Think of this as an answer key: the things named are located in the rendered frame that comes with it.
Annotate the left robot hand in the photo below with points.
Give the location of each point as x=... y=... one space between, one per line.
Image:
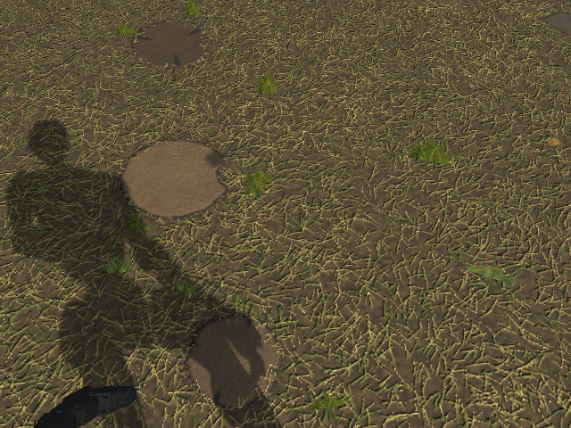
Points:
x=85 y=404

